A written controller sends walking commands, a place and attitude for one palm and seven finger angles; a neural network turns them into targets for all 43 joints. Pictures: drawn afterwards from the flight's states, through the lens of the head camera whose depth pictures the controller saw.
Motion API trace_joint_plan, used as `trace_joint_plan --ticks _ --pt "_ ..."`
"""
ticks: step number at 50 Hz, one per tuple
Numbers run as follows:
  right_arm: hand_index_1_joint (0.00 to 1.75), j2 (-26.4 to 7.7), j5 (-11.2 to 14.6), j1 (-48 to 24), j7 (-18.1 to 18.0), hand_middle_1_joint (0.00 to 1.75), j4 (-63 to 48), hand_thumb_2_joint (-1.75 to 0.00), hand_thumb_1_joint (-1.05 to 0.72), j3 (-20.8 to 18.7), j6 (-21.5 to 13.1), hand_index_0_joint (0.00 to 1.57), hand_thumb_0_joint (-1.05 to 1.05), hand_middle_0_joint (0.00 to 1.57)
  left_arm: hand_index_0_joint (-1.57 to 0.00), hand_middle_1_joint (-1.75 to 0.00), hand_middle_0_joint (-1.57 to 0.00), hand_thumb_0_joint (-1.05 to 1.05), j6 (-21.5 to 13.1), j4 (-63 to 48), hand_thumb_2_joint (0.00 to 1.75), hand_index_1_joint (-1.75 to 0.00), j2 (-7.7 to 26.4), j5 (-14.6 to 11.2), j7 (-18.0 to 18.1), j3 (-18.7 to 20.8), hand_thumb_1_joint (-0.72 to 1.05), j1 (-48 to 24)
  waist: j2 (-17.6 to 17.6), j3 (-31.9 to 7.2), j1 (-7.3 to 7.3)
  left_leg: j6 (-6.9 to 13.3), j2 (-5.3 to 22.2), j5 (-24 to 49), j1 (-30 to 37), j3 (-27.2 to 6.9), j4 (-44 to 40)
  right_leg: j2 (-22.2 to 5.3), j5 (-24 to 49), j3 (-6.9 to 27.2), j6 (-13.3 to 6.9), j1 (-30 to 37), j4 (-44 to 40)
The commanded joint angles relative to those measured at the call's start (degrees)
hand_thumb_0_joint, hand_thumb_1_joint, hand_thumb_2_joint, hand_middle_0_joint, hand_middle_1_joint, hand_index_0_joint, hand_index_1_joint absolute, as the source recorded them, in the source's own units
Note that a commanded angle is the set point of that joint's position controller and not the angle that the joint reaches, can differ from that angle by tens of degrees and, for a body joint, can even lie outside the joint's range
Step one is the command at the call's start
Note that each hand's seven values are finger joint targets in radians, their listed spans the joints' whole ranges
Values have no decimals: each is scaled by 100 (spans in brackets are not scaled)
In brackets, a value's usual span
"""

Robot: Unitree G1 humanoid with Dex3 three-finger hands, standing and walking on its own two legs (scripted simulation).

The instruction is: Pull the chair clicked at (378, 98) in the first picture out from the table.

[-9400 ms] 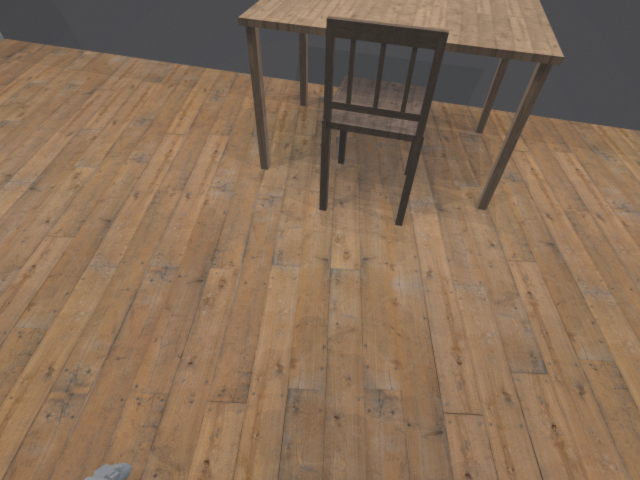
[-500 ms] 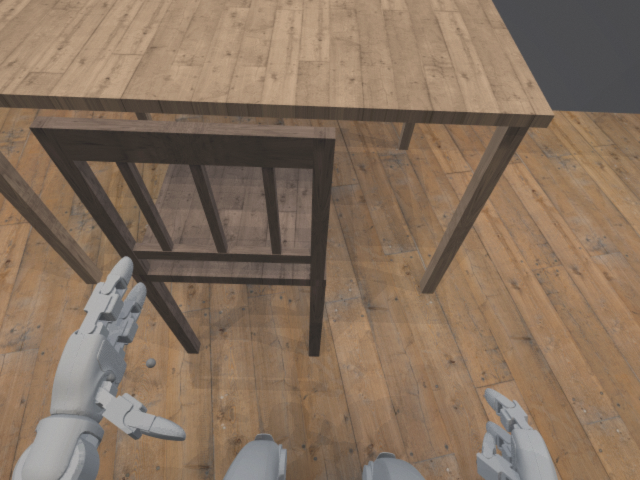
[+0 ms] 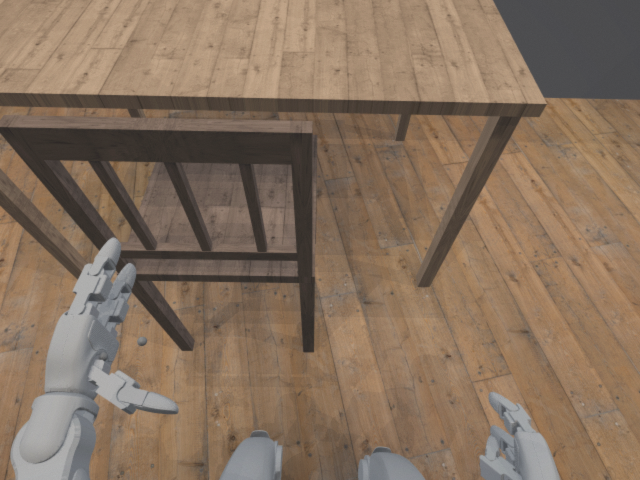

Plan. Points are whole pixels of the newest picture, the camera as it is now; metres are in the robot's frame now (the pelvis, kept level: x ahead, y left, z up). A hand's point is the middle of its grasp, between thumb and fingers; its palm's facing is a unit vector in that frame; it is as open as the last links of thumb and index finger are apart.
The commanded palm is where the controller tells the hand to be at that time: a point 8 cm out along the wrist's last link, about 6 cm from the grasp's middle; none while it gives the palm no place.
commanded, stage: aim the fingers beside a spindle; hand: left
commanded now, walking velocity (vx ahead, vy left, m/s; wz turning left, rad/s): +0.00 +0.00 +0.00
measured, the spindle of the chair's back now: (191, 208) +0.50 +0.22 -0.02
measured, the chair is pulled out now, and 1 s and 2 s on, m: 0.00 0.00 0.00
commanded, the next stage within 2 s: none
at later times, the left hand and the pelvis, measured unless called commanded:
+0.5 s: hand (156, 324) +0.30 +0.21 +0.02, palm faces -0.01 -1.00 -0.01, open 16.9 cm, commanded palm +0.28 +0.27 +0.02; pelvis -0.01 +0.02 -0.01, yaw -1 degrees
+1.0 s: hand (179, 300) +0.34 +0.20 +0.00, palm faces +0.04 -1.00 -0.04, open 16.9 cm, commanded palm +0.32 +0.25 +0.00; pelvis -0.01 +0.02 -0.03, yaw -1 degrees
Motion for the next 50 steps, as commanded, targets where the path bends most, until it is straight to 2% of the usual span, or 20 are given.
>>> trace_joint_plan --ticks 1,6,13,15,16,18,20,22,25,29,30,34,35,37,40,42,43,45,47,50 --pt "30 -731 29 -116 -50 30 -741 -90 -90 -290 -253 20 0 20 -6 -8 -6 0 -314 -630 30 -8 941 -97 -75 532 -50 -422 -121 -1335 -4 284 -218 1468 676 130 -591 -95 1899 687 265 1052 -1155" --pt "30 -786 15 -58 -58 30 -720 -90 -90 -316 -260 20 0 20 -6 -8 -6 0 -411 -713 30 -8 1051 -155 -167 603 -50 -665 -90 -1548 -18 301 -199 1564 752 104 -548 -90 2026 646 251 1029 -1067" --pt "30 -819 -25 -36 -74 30 -612 -90 -90 -287 -315 20 0 20 -6 -8 -6 0 -686 -647 30 -8 1019 -62 -54 422 -50 -1440 200 -1542 -115 283 -161 1330 867 21 -513 -29 1483 483 183 410 -872" --pt "30 -856 -28 -12 -67 30 -632 -90 -90 -304 -297 20 0 20 -6 -8 -6 0 -632 -575 30 -8 1125 -27 -22 523 -50 -1281 235 -1721 -26 279 -141 1444 979 -15 -551 -10 1526 401 151 381 -790" --pt "30 -835 -29 -50 -44 30 -676 -90 -90 -288 -283 20 0 20 -6 -8 -6 0 -593 -592 30 -8 897 -34 -29 317 -50 -1336 302 -1761 -46 272 -166 1406 1022 1 -569 -27 1518 396 164 358 -792" --pt "30 -859 -24 -34 -31 30 -669 -90 -90 -291 -246 20 0 20 -6 -8 -6 0 -500 -557 30 -8 873 13 -5 227 -50 -1488 350 -1799 -58 252 -150 1387 1082 -37 -595 -24 1460 343 152 252 -756" --pt "30 -874 -30 -20 -15 30 -729 -90 -90 -302 -206 20 0 20 -6 -8 -6 0 -416 -540 30 -8 885 27 62 268 -50 -1305 230 -1898 -11 255 -132 1494 1109 -79 -620 1 1497 292 141 244 -697" --pt "30 -864 -29 -18 3 30 -763 -90 -90 -302 -141 20 0 20 -6 -8 -6 0 -368 -548 30 -8 751 77 148 139 -50 -1455 129 -1872 -52 246 -129 1475 1110 -80 -612 1 1489 271 158 150 -675" --pt "30 -878 -50 -17 13 30 -756 -90 -90 -290 -67 20 0 20 -6 -8 -6 0 -412 -496 30 -8 931 175 346 274 -50 -1728 160 -1714 -61 226 -110 1256 994 -124 -612 17 1209 244 135 -44 -635" --pt "30 -853 -83 -41 56 30 -773 -90 -90 -273 -11 20 0 20 -6 -8 -6 0 -561 -546 30 -8 609 346 554 -117 -50 -2230 387 -1718 -133 176 -95 1021 1152 -223 -641 8 914 180 107 -451 -520" --pt "30 -867 -97 -15 52 30 -751 -90 -90 -275 1 20 0 20 -6 -8 -6 0 -583 -537 30 -8 615 366 603 -128 -50 -2304 306 -1788 -177 184 -75 1069 1205 -274 -622 18 926 154 105 -518 -480" --pt "30 -890 -108 8 82 30 -745 -90 -90 -283 91 20 0 20 -6 -8 -6 0 -578 -393 30 -8 517 464 670 -290 -50 -2446 355 -1974 -141 146 -84 1102 1266 -286 -592 1 942 157 93 -560 -415" --pt "30 -905 -103 19 83 30 -742 -90 -90 -290 123 20 0 20 -6 -8 -6 0 -543 -270 30 -8 613 510 707 -209 -50 -2360 338 -1969 -127 145 -71 1111 1243 -287 -576 7 938 155 87 -599 -397" --pt "30 -891 -106 22 103 30 -760 -90 -90 -281 193 20 0 20 -6 -8 -6 0 -494 -152 30 -8 516 534 748 -283 -50 -2477 268 -1953 -128 144 -87 1068 1173 -268 -560 0 930 160 97 -596 -396" --pt "30 -905 -112 48 90 30 -715 -90 -90 -270 283 20 0 20 -6 -8 -6 0 -497 94 30 -8 808 547 855 45 -50 -2725 72 -1925 -119 163 -101 983 928 -246 -490 20 915 183 92 -539 -369" --pt "30 -866 -115 21 110 30 -764 -90 -90 -276 323 20 0 20 -6 -8 -6 0 -573 -10 30 -8 796 548 895 84 -50 -2700 228 -2104 -32 143 -108 1177 1046 -204 -476 13 1044 209 80 -464 -342" --pt "30 -852 -120 -13 121 30 -786 -90 -90 -267 337 20 0 20 -6 -8 -6 0 -604 -81 30 -8 669 542 902 -45 -50 -2745 312 -2181 -54 148 -111 1245 1101 -182 -450 8 1097 224 84 -463 -343" --pt "30 -856 -128 29 127 30 -761 -90 -90 -273 356 20 0 20 -6 -8 -6 0 -670 -130 30 -8 780 539 934 35 -50 -2783 335 -2349 -30 151 -103 1449 1142 -168 -385 23 1256 246 75 -371 -298" --pt "30 -846 -132 54 140 30 -713 -90 -90 -273 385 20 0 20 -6 -8 -6 0 -698 -20 30 -8 677 564 920 -95 -50 -2873 311 -2283 -100 151 -97 1471 1085 -155 -337 18 1317 253 87 -410 -293" --pt "30 -881 -124 132 119 30 -589 -90 -90 -269 413 20 0 20 -6 -8 -6 0 -672 489 30 -8 542 595 838 -267 -50 -3241 23 -1954 -300 201 -111 1132 708 -141 -217 28 1138 277 115 -586 -323"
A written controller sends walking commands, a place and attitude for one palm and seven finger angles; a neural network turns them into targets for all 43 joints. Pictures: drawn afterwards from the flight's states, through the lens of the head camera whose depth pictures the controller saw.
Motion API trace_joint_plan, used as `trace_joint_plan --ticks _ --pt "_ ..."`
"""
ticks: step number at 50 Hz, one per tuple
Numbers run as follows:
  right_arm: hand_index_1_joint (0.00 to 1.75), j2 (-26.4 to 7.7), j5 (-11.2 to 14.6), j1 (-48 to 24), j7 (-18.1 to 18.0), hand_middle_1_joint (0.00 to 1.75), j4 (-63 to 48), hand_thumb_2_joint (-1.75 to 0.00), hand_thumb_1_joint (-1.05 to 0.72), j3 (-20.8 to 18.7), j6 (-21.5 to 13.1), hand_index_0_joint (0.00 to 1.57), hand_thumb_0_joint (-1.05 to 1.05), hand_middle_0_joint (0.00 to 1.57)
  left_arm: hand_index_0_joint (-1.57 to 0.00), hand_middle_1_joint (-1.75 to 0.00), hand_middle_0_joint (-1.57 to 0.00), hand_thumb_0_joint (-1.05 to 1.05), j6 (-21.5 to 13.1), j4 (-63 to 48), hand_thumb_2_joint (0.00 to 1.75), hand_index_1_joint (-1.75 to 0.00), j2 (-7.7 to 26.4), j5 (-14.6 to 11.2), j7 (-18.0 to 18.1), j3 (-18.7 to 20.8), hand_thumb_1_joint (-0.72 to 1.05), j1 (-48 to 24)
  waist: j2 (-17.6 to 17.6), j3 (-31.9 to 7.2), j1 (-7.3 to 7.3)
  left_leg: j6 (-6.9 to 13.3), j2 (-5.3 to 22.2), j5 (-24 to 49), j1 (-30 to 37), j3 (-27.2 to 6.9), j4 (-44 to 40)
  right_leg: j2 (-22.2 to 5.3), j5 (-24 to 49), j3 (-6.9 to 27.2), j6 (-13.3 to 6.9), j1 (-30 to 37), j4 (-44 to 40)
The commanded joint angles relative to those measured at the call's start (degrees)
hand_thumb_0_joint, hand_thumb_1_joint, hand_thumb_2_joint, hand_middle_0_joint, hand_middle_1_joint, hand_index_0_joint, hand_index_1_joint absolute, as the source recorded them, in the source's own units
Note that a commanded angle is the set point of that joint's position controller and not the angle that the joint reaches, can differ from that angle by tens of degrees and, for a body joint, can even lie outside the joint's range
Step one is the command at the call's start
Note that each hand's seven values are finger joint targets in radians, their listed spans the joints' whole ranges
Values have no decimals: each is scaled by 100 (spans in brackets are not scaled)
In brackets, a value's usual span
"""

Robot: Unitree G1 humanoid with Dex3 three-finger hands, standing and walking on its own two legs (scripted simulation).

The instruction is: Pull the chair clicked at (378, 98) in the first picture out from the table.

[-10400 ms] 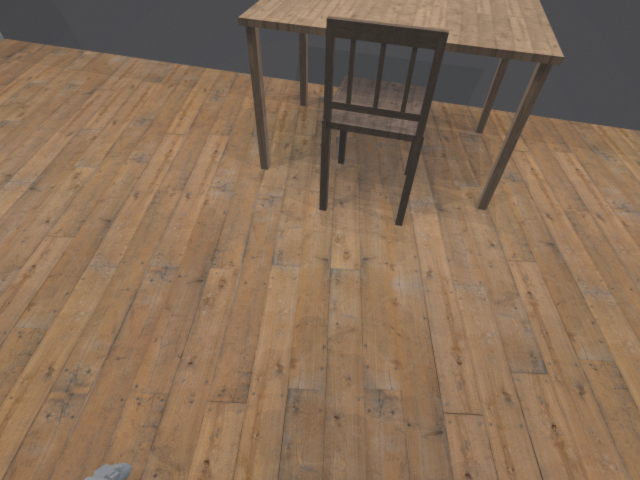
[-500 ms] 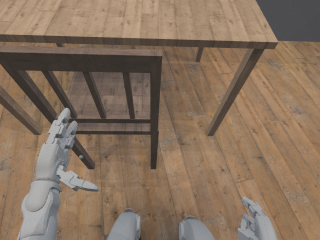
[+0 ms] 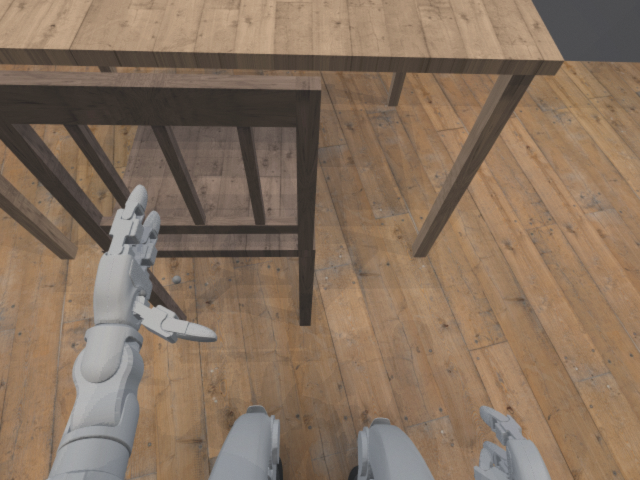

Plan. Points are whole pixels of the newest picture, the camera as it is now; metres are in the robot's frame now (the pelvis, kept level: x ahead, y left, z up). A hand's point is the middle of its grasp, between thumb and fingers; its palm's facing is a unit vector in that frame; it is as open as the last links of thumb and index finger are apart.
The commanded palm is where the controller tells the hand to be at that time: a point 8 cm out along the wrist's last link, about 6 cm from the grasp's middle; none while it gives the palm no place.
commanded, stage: aim the fingers beside a spindle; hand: left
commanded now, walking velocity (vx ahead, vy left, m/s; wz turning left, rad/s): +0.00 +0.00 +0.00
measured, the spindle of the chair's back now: (183, 178) +0.51 +0.21 +0.01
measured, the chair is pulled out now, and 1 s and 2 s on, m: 0.00 0.00 0.00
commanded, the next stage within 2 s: none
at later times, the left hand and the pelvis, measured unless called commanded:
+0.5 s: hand (171, 285) +0.34 +0.19 +0.02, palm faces +0.06 -1.00 -0.03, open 17.0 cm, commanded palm +0.32 +0.24 +0.02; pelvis +0.01 -0.02 +0.00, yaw +0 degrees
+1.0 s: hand (188, 288) +0.34 +0.17 +0.01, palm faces -0.01 -1.00 +0.01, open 17.0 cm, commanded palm +0.33 +0.24 +0.03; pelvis +0.00 +0.00 +0.00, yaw +0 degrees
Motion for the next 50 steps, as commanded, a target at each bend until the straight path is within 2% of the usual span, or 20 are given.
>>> trace_joint_plan --ticks 1,4,5,6,9,12,18,20,24,28,31,35,39,40,43,45,46,47,49,50 --pt "30 -919 18 151 -110 30 -517 -90 -90 -347 -212 20 0 20 -6 -8 -6 0 -429 -668 30 -8 766 10 -97 176 -50 -1545 26 -1867 -168 -8 -54 1209 1677 -304 -836 104 1193 111 -75 434 -937" --pt "30 -906 17 139 -94 30 -566 -90 -90 -366 -194 20 0 20 -6 -8 -6 0 -432 -706 30 -8 609 -30 -158 53 -50 -1535 163 -2142 -91 -8 -82 1332 1789 -272 -809 80 1313 134 -84 537 -922" --pt "30 -923 30 153 -99 30 -574 -90 -90 -381 -181 20 0 20 -6 -8 -6 0 -434 -702 30 -8 847 -37 -145 286 -50 -1438 203 -2187 -23 -18 -69 1405 1834 -269 -821 87 1349 135 -104 566 -910" --pt "30 -907 26 137 -91 30 -595 -90 -90 -370 -163 20 0 20 -6 -8 -6 0 -446 -815 30 -8 821 -63 -148 260 -50 -1498 242 -2326 -17 -8 -86 1493 1881 -248 -818 78 1471 160 -89 675 -909" --pt "30 -859 24 150 -97 30 -639 -90 -90 -377 -105 20 0 20 -6 -8 -6 0 -494 -1078 30 -8 1223 -64 -79 650 -50 -1364 238 -2590 106 8 -91 1801 1841 -150 -788 75 1914 252 -69 1111 -873" --pt "30 -813 23 159 -89 30 -656 -90 -90 -348 -54 20 0 20 -6 -8 -6 0 -496 -1041 30 -8 1480 -114 -45 978 -50 -1080 104 -2542 163 27 -110 1875 1609 -95 -803 82 2186 325 -42 1498 -902" --pt "30 -832 86 160 -102 30 -581 -90 -90 -348 -86 20 0 20 -6 -8 -6 0 -442 -627 30 -8 1107 -290 -402 717 -50 -882 -67 -2003 -47 49 -121 1469 1239 -29 -765 86 1994 413 2 1437 -1103" --pt "30 -861 108 172 -115 30 -563 -90 -90 -359 -130 20 0 20 -6 -8 -6 0 -420 -497 30 -8 794 -328 -587 364 -50 -966 -190 -1860 -209 79 -114 1367 1219 -63 -710 88 1884 396 7 1246 -1139" --pt "30 -894 112 171 -140 30 -516 -90 -90 -398 -220 20 0 20 -6 -8 -6 0 -498 -814 30 -8 734 -361 -744 160 -50 -1265 126 -1991 -203 70 -103 1418 1525 -134 -699 69 1771 331 -29 1002 -1101" --pt "30 -884 58 116 -176 30 -475 -90 -90 -386 -256 20 0 20 -6 -8 -6 0 -664 -1086 30 -8 1260 -266 -489 623 -50 -1616 310 -2175 -92 53 -98 1448 1617 -162 -697 74 1633 330 -46 940 -1000" --pt "30 -837 13 87 -162 30 -522 -90 -90 -365 -215 20 0 20 -6 -8 -6 0 -728 -1181 30 -8 1685 -178 -230 1103 -50 -1402 418 -2476 121 35 -108 1714 1740 -153 -743 83 1853 330 -65 1185 -894" --pt "30 -818 37 61 -118 30 -628 -90 -90 -332 -118 20 0 20 -6 -8 -6 0 -521 -665 30 -8 1572 -233 -269 1155 -50 -866 161 -2250 130 22 -122 1502 1440 -106 -841 111 1770 337 -43 1383 -984" --pt "30 -896 120 98 -109 30 -632 -90 -90 -324 -112 20 0 20 -6 -8 -6 0 -258 -243 30 -8 995 -338 -623 571 -50 -942 -27 -1783 -95 38 -112 1088 1212 -103 -835 121 1413 328 -23 1067 -1148" --pt "30 -895 138 105 -108 30 -648 -90 -90 -329 -149 20 0 20 -6 -8 -6 0 -237 -234 30 -8 683 -367 -724 264 -50 -960 -57 -1745 -194 62 -108 1084 1272 -133 -806 125 1391 298 -28 919 -1150" --pt "30 -945 133 144 -128 30 -622 -90 -90 -373 -221 20 0 20 -6 -8 -6 0 -319 -648 30 -8 540 -402 -812 -29 -50 -1356 67 -1875 -248 56 -81 1096 1606 -246 -812 113 1241 191 -51 639 -1118" --pt "30 -965 111 158 -165 30 -563 -90 -90 -394 -266 20 0 20 -6 -8 -6 0 -472 -925 30 -8 698 -353 -688 41 -50 -1736 149 -1916 -278 51 -52 1147 1772 -330 -802 119 1156 138 -68 408 -1030" --pt "30 -976 86 166 -175 30 -540 -90 -90 -407 -281 20 0 20 -6 -8 -6 0 -586 -1222 30 -8 998 -284 -559 262 -50 -1947 330 -2187 -180 20 -35 1249 1990 -379 -842 109 1142 134 -86 387 -973" --pt "30 -936 60 162 -167 30 -551 -90 -90 -400 -294 20 0 20 -6 -8 -6 0 -645 -1348 30 -8 964 -211 -435 234 -50 -1913 600 -2305 -126 -14 -43 1402 2222 -403 -893 102 1165 109 -110 323 -922" --pt "30 -909 7 159 -149 30 -519 -90 -90 -387 -289 20 0 20 -6 -8 -6 0 -731 -1542 30 -8 1153 -104 -141 449 -50 -1825 695 -2483 -26 -58 -25 1676 2484 -447 -936 102 1278 60 -121 324 -853" --pt "30 -945 -26 173 -140 30 -489 -90 -90 -378 -265 20 0 20 -6 -8 -6 0 -745 -1528 30 -8 1493 -42 2 738 -50 -1787 735 -2539 35 -73 -14 1760 2487 -479 -941 104 1301 47 -129 329 -796"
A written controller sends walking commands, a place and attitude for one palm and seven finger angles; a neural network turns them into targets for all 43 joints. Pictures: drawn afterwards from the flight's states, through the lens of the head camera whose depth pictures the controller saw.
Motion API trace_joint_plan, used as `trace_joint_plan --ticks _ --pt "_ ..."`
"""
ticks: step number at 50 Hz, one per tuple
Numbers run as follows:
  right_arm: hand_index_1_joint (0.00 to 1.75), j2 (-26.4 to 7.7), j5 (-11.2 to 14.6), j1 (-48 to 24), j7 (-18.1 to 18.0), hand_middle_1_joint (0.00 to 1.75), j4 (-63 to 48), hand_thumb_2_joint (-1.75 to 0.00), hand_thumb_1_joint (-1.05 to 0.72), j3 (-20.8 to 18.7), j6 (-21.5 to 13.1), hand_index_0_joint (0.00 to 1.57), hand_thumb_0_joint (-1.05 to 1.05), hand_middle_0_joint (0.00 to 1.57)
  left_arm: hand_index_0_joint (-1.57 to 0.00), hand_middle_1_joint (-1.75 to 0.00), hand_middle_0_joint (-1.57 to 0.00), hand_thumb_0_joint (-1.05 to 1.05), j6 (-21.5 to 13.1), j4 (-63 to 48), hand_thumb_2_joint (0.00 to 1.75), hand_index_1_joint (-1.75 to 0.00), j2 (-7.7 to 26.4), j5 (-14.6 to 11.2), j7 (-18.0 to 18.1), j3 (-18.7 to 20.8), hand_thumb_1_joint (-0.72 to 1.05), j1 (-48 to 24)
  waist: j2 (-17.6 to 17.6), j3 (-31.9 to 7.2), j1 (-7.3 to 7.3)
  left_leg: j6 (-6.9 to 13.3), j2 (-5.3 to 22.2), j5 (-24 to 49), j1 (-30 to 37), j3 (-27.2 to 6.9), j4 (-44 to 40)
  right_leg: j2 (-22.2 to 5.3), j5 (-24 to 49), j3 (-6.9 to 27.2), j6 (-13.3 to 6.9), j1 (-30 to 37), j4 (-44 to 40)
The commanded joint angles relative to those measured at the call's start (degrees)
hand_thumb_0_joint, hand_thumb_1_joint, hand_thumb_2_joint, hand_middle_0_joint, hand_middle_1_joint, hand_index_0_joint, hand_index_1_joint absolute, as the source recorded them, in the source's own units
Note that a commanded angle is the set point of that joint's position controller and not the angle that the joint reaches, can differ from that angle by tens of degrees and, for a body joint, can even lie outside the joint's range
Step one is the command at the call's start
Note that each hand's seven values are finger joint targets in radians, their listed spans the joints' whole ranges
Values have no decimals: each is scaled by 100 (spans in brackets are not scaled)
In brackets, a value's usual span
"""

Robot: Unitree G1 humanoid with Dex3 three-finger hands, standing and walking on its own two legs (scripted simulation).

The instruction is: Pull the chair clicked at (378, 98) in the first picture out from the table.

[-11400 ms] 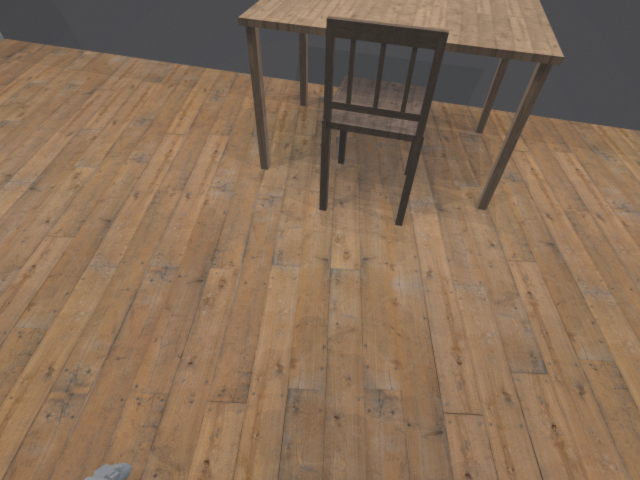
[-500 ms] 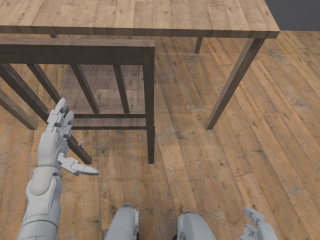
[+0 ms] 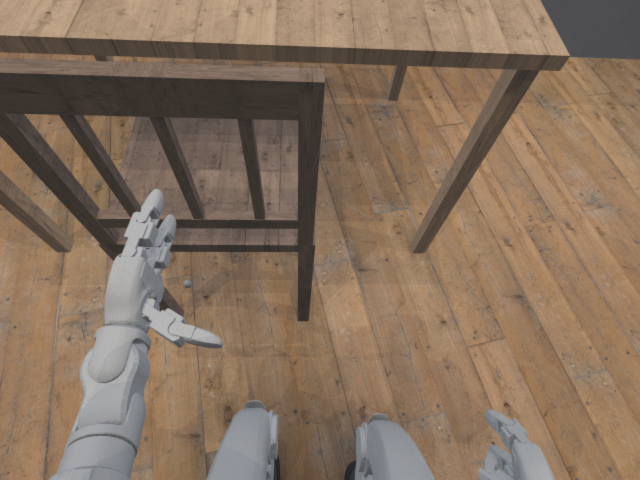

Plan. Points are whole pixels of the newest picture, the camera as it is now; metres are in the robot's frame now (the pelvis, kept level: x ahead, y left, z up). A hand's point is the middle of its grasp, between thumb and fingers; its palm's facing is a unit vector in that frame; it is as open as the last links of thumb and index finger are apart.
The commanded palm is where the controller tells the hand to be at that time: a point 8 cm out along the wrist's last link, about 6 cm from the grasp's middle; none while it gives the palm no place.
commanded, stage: aim the fingers beside a spindle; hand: left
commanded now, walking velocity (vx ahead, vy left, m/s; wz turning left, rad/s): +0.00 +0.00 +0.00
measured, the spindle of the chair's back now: (181, 171) +0.51 +0.21 +0.01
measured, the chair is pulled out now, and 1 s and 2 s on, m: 0.00 0.00 0.00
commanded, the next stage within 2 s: push the fingers through the gap in 1.98 s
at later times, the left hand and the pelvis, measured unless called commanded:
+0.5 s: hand (188, 268) +0.35 +0.17 +0.03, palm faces +0.04 -1.00 -0.05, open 17.0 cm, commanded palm +0.33 +0.23 +0.03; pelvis +0.00 +0.00 +0.00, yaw +0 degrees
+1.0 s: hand (192, 279) +0.35 +0.17 +0.01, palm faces +0.04 -1.00 -0.03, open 16.9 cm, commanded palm +0.32 +0.23 +0.03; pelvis +0.00 -0.02 +0.00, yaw +0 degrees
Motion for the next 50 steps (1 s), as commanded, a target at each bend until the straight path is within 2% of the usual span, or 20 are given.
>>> trace_joint_plan --ticks 1,4,5,10,13,15,16,18,20,22,25,26,29,34,36,40,41,44,47,50 --pt "30 -852 -97 150 -54 30 -619 -90 -90 -323 -216 20 0 20 -6 -8 -6 0 -640 -1654 30 -8 1539 145 508 864 -50 -1533 658 -2584 108 -63 -31 1785 2572 -361 -1069 94 1356 131 -106 551 -872" --pt "30 -798 -80 86 11 30 -690 -90 -90 -289 -103 20 0 20 -6 -8 -6 0 -441 -1134 30 -8 1265 182 573 763 -50 -1071 441 -2270 122 -59 -66 1609 2198 -246 -1112 114 1394 146 -91 758 -945" --pt "30 -823 -63 112 24 30 -723 -90 -90 -290 -67 20 0 20 -6 -8 -6 0 -331 -862 30 -8 1321 168 539 868 -50 -792 341 -2177 161 -61 -63 1570 2093 -241 -1157 129 1384 130 -108 812 -964" --pt "30 -856 44 125 61 30 -868 -90 -90 -299 -7 20 0 20 -6 -8 -6 0 -39 -646 30 -8 457 -48 104 52 -50 -728 -44 -1867 -88 10 -73 1328 1787 -168 -1091 126 1409 149 -68 813 -1109" --pt "30 -873 43 140 22 30 -831 -90 -90 -348 -69 20 0 20 -6 -8 -6 0 -270 -1247 30 -8 526 -80 57 -46 -50 -1183 31 -2049 -150 24 -47 1321 2006 -229 -1028 116 1319 156 -61 696 -1101" --pt "30 -875 12 141 -24 30 -791 -90 -90 -367 -124 20 0 20 -6 -8 -6 0 -507 -1771 30 -8 785 -41 194 95 -50 -1482 255 -2231 -139 5 -20 1529 2315 -286 -1012 117 1355 138 -78 568 -1018" --pt "30 -861 -22 151 -34 30 -760 -90 -90 -368 -144 20 0 20 -6 -8 -6 0 -612 -2040 30 -8 888 3 285 161 -50 -1601 511 -2459 -76 -22 -22 1706 2548 -305 -1034 100 1418 149 -90 560 -993" --pt "30 -825 -59 124 -29 30 -698 -90 -90 -339 -165 20 0 20 -6 -8 -6 0 -733 -2095 30 -8 1018 100 480 292 -50 -1501 632 -2428 -22 -55 -25 1800 2636 -339 -1064 103 1408 128 -107 518 -944" --pt "30 -834 -98 136 -22 30 -622 -90 -90 -334 -155 20 0 20 -6 -8 -6 0 -725 -1929 30 -8 1135 229 639 408 -50 -1450 534 -2392 -34 -46 -19 1843 2552 -353 -1016 107 1432 121 -101 473 -890" --pt "30 -812 -86 87 -9 30 -592 -90 -90 -305 -88 20 0 20 -6 -8 -6 0 -575 -1284 30 -8 1118 291 673 490 -50 -1263 291 -2069 -41 -34 -56 1495 2121 -277 -1014 103 1318 144 -82 543 -943" --pt "30 -837 -44 93 14 30 -659 -90 -90 -283 3 20 0 20 -6 -8 -6 0 -275 -511 30 -8 953 263 536 438 -50 -1057 55 -1758 -51 -6 -117 1077 1636 -170 -1037 116 1156 187 -76 698 -1055" --pt "30 -850 -23 85 12 30 -713 -90 -90 -281 35 20 0 20 -6 -8 -6 0 -193 -370 30 -8 984 217 465 526 -50 -944 6 -1796 11 -6 -129 1056 1546 -127 -1019 112 1199 212 -75 797 -1061" --pt "30 -845 23 63 1 30 -856 -90 -90 -293 55 20 0 20 -6 -8 -6 0 -149 -722 30 -8 964 25 238 495 -50 -989 -46 -2174 45 28 -137 1304 1569 -48 -959 97 1599 316 -55 1211 -1091" --pt "30 -763 7 79 -22 30 -847 -90 -90 -331 -64 20 0 20 -6 -8 -6 0 -555 -2030 30 -8 1116 -98 195 474 -50 -1068 437 -2776 59 34 -78 2086 2315 -66 -935 110 2217 337 -54 1405 -1041" --pt "30 -770 -13 125 -29 30 -755 -90 -90 -332 -88 20 0 20 -6 -8 -6 0 -600 -2010 30 -8 1134 -49 273 480 -50 -976 385 -2602 -7 24 -53 2151 2314 -123 -933 124 2184 293 -47 1244 -1007" --pt "30 -827 -5 117 -30 30 -591 -90 -90 -308 -79 20 0 20 -6 -8 -6 0 -411 -1018 30 -8 863 77 307 282 -50 -987 38 -1592 -207 35 -82 1261 1623 -153 -941 124 1431 243 -36 741 -1115" --pt "30 -827 -7 109 -28 30 -569 -90 -90 -310 -77 20 0 20 -6 -8 -6 0 -372 -842 30 -8 750 97 282 200 -50 -1106 10 -1521 -231 35 -100 1122 1526 -128 -898 111 1337 261 -25 669 -1114" --pt "30 -851 9 74 -19 30 -695 -90 -90 -324 -54 20 0 20 -6 -8 -6 0 -283 -703 30 -8 858 45 209 364 -50 -890 -101 -1784 -62 53 -141 1049 1378 -60 -867 84 1324 350 -37 950 -1137" --pt "30 -820 5 43 -30 30 -785 -90 -90 -328 -48 20 0 20 -6 -8 -6 0 -412 -1189 30 -8 1219 11 218 657 -50 -1069 197 -2287 77 51 -139 1392 1598 -17 -859 74 1685 422 -52 1250 -1058" --pt "30 -770 -24 36 -49 30 -806 -90 -90 -318 -79 20 0 20 -6 -8 -6 0 -616 -1875 30 -8 1493 -27 326 849 -50 -1199 465 -2707 123 50 -116 1782 1939 -26 -877 93 2024 433 -50 1470 -998"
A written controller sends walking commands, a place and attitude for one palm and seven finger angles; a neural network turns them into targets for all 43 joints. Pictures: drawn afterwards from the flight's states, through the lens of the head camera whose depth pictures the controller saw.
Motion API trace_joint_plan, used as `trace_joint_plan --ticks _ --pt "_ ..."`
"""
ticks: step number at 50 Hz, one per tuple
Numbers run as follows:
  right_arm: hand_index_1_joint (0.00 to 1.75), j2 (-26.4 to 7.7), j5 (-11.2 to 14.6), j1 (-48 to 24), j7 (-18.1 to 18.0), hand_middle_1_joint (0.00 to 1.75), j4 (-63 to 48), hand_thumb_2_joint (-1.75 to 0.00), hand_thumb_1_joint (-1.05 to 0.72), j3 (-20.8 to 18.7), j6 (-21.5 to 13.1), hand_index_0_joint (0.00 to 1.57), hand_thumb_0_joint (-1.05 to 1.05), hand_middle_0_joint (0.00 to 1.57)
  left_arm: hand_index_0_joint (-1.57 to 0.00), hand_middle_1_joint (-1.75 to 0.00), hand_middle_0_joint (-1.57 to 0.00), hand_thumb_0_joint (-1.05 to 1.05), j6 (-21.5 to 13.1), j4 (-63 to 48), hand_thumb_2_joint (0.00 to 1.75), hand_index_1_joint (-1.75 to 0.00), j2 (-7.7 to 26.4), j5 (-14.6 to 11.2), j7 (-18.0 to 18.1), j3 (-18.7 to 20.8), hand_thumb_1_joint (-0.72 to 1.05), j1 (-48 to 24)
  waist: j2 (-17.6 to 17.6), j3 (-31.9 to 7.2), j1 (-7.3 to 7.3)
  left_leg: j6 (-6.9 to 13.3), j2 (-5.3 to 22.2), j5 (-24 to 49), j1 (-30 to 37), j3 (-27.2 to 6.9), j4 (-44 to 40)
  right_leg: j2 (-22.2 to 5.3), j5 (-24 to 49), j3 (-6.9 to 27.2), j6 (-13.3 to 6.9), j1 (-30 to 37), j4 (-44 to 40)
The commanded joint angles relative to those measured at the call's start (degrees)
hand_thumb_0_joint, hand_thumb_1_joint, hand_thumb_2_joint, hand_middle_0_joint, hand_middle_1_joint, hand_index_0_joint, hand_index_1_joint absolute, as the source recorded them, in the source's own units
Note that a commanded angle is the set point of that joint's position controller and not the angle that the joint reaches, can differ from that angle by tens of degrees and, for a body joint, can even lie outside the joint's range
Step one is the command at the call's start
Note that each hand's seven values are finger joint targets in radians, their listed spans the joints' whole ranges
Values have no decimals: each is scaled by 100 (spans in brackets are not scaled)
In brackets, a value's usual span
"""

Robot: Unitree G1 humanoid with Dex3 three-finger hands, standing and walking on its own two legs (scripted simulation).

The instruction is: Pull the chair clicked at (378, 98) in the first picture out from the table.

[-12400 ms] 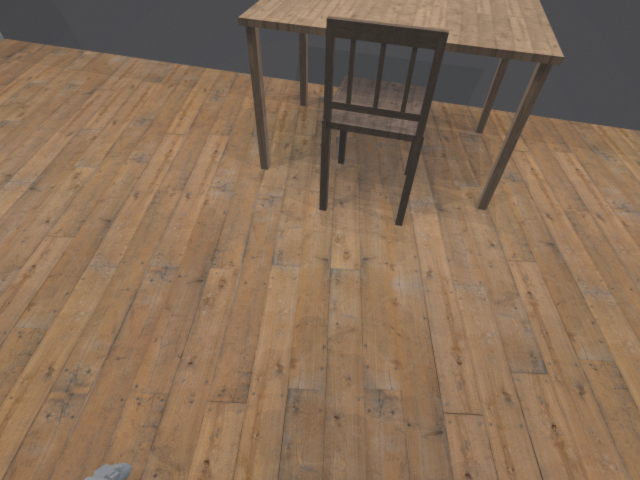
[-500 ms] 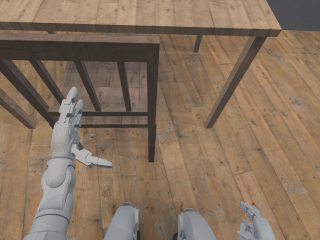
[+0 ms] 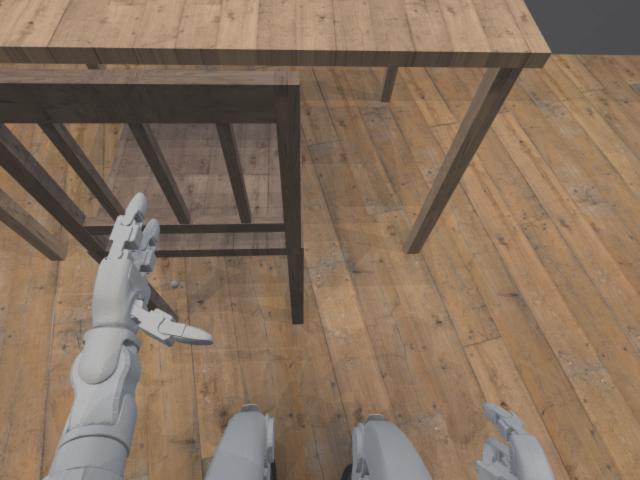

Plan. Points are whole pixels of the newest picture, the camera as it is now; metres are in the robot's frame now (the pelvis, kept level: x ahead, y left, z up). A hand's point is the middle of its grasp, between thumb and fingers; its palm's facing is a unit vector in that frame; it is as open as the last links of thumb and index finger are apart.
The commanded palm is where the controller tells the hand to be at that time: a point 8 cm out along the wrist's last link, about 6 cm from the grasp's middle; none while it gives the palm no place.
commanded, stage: aim the fingers beside a spindle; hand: left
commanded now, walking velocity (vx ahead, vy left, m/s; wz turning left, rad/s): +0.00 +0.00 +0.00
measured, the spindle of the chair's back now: (164, 177) +0.51 +0.23 +0.01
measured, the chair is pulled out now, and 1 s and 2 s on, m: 0.00 0.00 0.00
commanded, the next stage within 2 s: push the fingers through the gap in 0.98 s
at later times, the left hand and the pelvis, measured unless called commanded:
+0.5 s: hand (153, 267) +0.36 +0.20 +0.04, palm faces +0.07 -1.00 -0.05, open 16.9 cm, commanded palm +0.33 +0.25 +0.03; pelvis +0.00 +0.01 +0.00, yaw +0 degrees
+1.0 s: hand (166, 283) +0.35 +0.19 +0.01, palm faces +0.01 -1.00 -0.01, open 17.0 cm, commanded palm +0.33 +0.25 +0.03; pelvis +0.00 +0.02 +0.01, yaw +0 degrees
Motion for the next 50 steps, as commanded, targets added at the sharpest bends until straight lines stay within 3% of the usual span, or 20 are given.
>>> trace_joint_plan --ticks 1,2,4,8,9,11,14,17,20,23,25,29,33,35,37,40,43,45,47,50 --pt "30 -759 -26 153 -96 30 -692 -90 -90 -293 -271 20 0 20 -6 -8 -6 0 -703 -1946 30 -8 1480 -147 120 822 -50 -1004 409 -2651 235 163 -186 1845 1862 -18 -896 38 2164 440 80 1645 -1136" --pt "30 -753 -27 147 -106 30 -654 -90 -90 -284 -265 20 0 20 -6 -8 -6 0 -732 -1933 30 -8 1520 -129 134 846 -50 -1005 374 -2608 196 160 -173 1877 1843 -22 -907 40 2208 421 86 1649 -1124" --pt "30 -735 -18 143 -93 30 -614 -90 -90 -276 -275 20 0 20 -6 -8 -6 0 -667 -1747 30 -8 1141 -113 99 503 -50 -938 345 -2365 77 159 -172 1692 1766 -20 -913 44 2042 389 108 1472 -1171" --pt "30 -861 50 221 -107 30 -492 -90 -90 -277 -260 20 0 20 -6 -8 -6 0 -303 -569 30 -8 785 -170 -198 216 -50 -852 -248 -1448 -170 181 -187 918 1113 -23 -855 43 1337 428 151 1060 -1403" --pt "30 -881 66 224 -108 30 -518 -90 -90 -273 -262 20 0 20 -6 -8 -6 0 -232 -405 30 -8 722 -185 -285 148 -50 -861 -303 -1386 -155 185 -199 744 969 -22 -816 26 1103 470 148 1024 -1440" --pt "30 -896 79 223 -125 30 -549 -90 -90 -291 -296 20 0 20 -6 -8 -6 0 -259 -540 30 -8 711 -216 -382 112 -50 -1110 -217 -1565 -126 203 -203 839 1061 -33 -777 6 1185 477 121 1041 -1395" --pt "30 -872 51 220 -148 30 -594 -90 -90 -318 -334 20 0 20 -6 -8 -6 0 -469 -1153 30 -8 1055 -238 -333 381 -50 -1403 73 -2116 -1 203 -185 1233 1432 -35 -782 12 1549 446 93 1187 -1266" --pt "30 -824 -16 224 -157 30 -576 -90 -90 -322 -382 20 0 20 -6 -8 -6 0 -767 -1986 30 -8 1501 -179 -63 710 -50 -1657 609 -2712 124 162 -148 1795 2123 -100 -866 34 1886 367 62 1232 -1119" --pt "30 -805 -44 243 -142 30 -535 -90 -90 -300 -354 20 0 20 -6 -8 -6 0 -769 -1849 30 -8 1622 -89 145 869 -50 -1238 550 -2635 144 142 -130 2021 2179 -146 -927 68 2011 298 61 1235 -1065" --pt "30 -809 -19 217 -107 30 -476 -90 -90 -270 -277 20 0 20 -6 -8 -6 0 -483 -1053 30 -8 1149 -60 80 546 -50 -1057 251 -2018 -7 131 -149 1495 1713 -112 -984 70 1688 264 100 1061 -1173" --pt "30 -861 21 264 -76 30 -536 -90 -90 -277 -256 20 0 20 -6 -8 -6 0 -237 -523 30 -8 863 -111 -95 358 -50 -695 75 -1735 -19 138 -164 1282 1512 -111 -1024 79 1536 231 80 984 -1246" --pt "30 -911 80 258 -45 30 -664 -90 -90 -309 -229 20 0 20 -6 -8 -6 0 -84 -671 30 -8 385 -207 -345 -198 -50 -851 -66 -1741 -93 155 -153 1211 1633 -157 -1020 59 1435 167 76 829 -1275" --pt "30 -868 9 240 -80 30 -691 -90 -90 -343 -301 20 0 20 -6 -8 -6 0 -564 -1912 30 -8 997 -195 -67 289 -50 -1298 429 -2552 83 124 -120 1837 2261 -211 -990 56 1754 189 45 954 -1101" --pt "30 -866 -51 254 -103 30 -592 -90 -90 -330 -323 20 0 20 -6 -8 -6 0 -789 -2332 30 -8 1387 -77 209 535 -50 -1648 693 -2634 82 88 -88 2073 2538 -278 -973 75 1780 166 27 791 -1010" --pt "30 -804 -85 224 -88 30 -539 -90 -90 -302 -310 20 0 20 -6 -8 -6 0 -853 -2161 30 -8 1343 29 398 594 -50 -1396 657 -2514 96 67 -95 2038 2549 -290 -1022 78 1692 140 33 748 -1024" --pt "30 -812 -84 237 -63 30 -499 -90 -90 -288 -263 20 0 20 -6 -8 -6 0 -675 -1456 30 -8 1107 134 382 443 -50 -1032 501 -2149 44 74 -109 1838 2196 -261 -1036 89 1638 122 29 728 -1039" --pt "30 -863 -13 208 -19 30 -575 -90 -90 -282 -183 20 0 20 -6 -8 -6 0 -283 -793 30 -8 505 39 78 -87 -50 -695 191 -1778 -49 80 -131 1383 1886 -201 -1099 84 1424 102 50 704 -1193" --pt "30 -878 33 247 -14 30 -652 -90 -90 -294 -181 20 0 20 -6 -8 -6 0 -102 -715 30 -8 161 -54 -146 -441 -50 -713 120 -1754 -87 103 -133 1371 1875 -230 -1095 69 1428 92 38 691 -1215" --pt "30 -920 68 242 -22 30 -702 -90 -90 -319 -162 20 0 20 -6 -8 -6 0 -48 -874 30 -8 363 -142 -212 -267 -50 -732 -64 -1823 -38 125 -138 1329 1819 -235 -1072 64 1445 106 45 804 -1240" --pt "30 -889 17 204 -75 30 -723 -90 -90 -329 -198 20 0 20 -6 -8 -6 0 -354 -1614 30 -8 912 -125 9 199 -50 -1116 63 -2221 46 136 -123 1665 1987 -236 -974 67 1681 151 47 905 -1103"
